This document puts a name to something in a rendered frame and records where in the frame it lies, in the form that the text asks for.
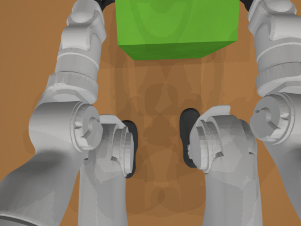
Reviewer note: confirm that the right robot hand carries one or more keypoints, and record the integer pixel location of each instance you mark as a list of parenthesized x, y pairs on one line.
[(247, 3)]

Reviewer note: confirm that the robot left forearm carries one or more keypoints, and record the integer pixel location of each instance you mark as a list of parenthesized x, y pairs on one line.
[(78, 56)]

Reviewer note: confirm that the robot right upper arm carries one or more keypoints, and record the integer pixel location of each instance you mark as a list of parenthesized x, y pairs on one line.
[(276, 121)]

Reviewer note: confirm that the robot left upper arm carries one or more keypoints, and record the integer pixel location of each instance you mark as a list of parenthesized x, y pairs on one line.
[(38, 192)]

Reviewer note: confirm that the robot right foot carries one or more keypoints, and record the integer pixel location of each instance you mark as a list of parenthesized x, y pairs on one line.
[(187, 120)]

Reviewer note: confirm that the left robot thigh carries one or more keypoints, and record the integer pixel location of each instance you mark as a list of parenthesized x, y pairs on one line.
[(102, 185)]

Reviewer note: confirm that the left robot hand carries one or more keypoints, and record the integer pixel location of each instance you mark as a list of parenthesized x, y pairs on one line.
[(104, 3)]

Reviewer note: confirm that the carton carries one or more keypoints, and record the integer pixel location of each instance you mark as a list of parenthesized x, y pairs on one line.
[(175, 29)]

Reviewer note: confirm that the robot right forearm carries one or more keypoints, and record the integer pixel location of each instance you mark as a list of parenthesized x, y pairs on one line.
[(277, 41)]

